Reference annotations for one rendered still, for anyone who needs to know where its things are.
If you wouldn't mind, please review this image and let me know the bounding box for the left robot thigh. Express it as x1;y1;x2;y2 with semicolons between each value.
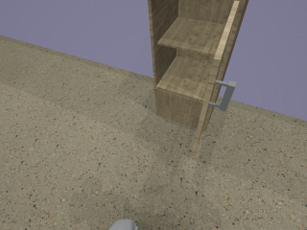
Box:
109;219;138;230

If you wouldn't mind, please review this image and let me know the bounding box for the cupboard door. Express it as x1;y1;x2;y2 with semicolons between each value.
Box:
191;0;240;156

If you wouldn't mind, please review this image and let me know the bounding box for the handle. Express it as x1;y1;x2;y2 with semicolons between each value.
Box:
209;80;237;111

